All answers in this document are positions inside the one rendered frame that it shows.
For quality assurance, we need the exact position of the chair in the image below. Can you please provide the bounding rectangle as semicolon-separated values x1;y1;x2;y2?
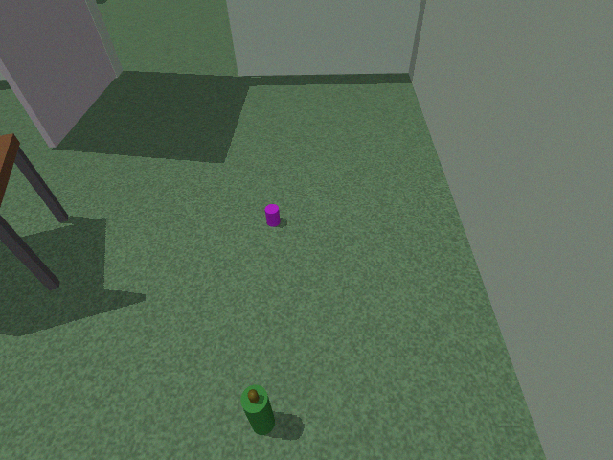
0;133;68;290

